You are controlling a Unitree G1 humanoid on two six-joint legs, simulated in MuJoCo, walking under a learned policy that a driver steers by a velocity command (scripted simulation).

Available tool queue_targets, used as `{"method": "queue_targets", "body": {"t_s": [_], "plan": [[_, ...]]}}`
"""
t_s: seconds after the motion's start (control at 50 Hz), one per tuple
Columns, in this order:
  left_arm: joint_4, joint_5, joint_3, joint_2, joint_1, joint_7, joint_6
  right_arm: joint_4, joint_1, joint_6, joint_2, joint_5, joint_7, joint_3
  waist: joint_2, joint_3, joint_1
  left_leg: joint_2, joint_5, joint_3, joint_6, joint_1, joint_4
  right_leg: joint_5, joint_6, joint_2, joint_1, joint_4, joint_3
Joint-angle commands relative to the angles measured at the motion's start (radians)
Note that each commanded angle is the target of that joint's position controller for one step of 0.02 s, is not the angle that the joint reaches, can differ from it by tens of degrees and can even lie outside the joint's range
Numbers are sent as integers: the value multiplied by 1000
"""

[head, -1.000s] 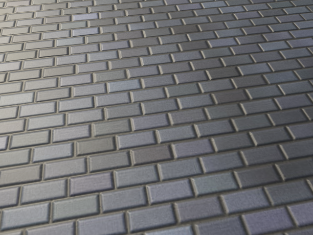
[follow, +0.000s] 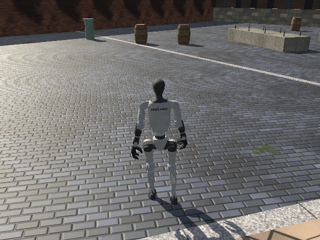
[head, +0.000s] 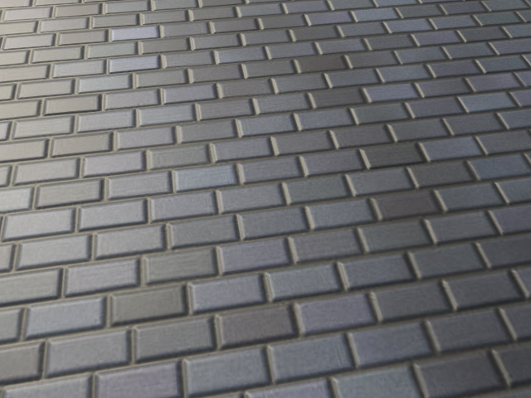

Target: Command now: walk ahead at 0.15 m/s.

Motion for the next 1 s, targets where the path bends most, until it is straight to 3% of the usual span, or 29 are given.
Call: {"method": "queue_targets", "body": {"t_s": [0.02,0.06,0.1,0.16,0.22,0.24,0.26,0.28,0.32,0.36,0.4,0.44,0.64,1.0], "plan": [[8,0,19,42,164,20,25,-22,11,-5,-131,-13,-7,-27,136,-115,30,228,-22,-233,156,39,-260,41,-6,-42,43,-121,-17],[-11,0,29,67,115,24,22,-24,40,-2,-184,2,-21,-47,157,-124,14,262,-305,-311,181,56,-334,48,-26,-36,12,-186,-33],[-23,7,33,68,51,25,21,-31,27,-2,-166,5,-35,-45,131,-89,11,273,-328,-320,174,38,-354,102,-38,-48,5,-260,-24],[-4,13,32,40,38,20,18,-22,26,9,-134,3,-46,-37,104,-82,24,234,-291,-242,148,1,-322,204,-40,-40,92,-410,-40],[19,24,32,36,61,12,23,0,50,25,-95,18,-47,-22,73,-60,46,163,-395,-184,72,-46,-254,310,-63,-19,221,-632,-64],[13,31,34,67,68,13,24,6,71,27,-83,16,-44,-17,29,-34,30,132,-393,-166,32,-55,-194,298,-88,-83,214,-693,7],[6,22,41,123,41,18,23,12,117,29,-71,13,-47,-17,-71,-1,-27,57,-336,-85,-6,-28,-129,168,-128,-130,117,-748,77],[11,17,38,108,1,14,19,17,128,31,-45,3,-51,-10,-174,12,-51,26,-232,-32,-28,105,-73,0,-144,-138,-23,-819,113],[-1,21,32,78,-60,9,3,32,130,37,-80,-4,-57,-16,-157,31,-58,40,-144,-41,-32,184,-42,-8,-103,-109,-66,-844,94],[1,13,35,79,-49,4,-14,49,139,39,-104,-4,-59,-20,-75,3,-47,59,-91,-59,-17,185,-41,165,-83,-83,1,-785,55],[17,4,36,77,-5,4,-20,59,133,36,-94,3,-54,-19,-14,-32,-27,70,-13,-70,-9,183,-46,326,-84,-65,78,-728,25],[27,4,34,65,18,4,-16,63,122,35,-86,10,-51,-18,7,-63,-16,75,59,-73,-7,200,-38,428,-86,-54,124,-692,5],[39,4,34,48,11,3,12,101,116,59,-83,17,-57,-23,27,-64,-16,82,178,-81,-10,255,-13,557,-80,-37,164,-665,-20],[60,8,35,39,-10,13,25,142,79,69,-77,15,-65,-33,20,-13,-18,82,63,-84,-19,244,-49,406,-69,-25,154,-704,-34]]}}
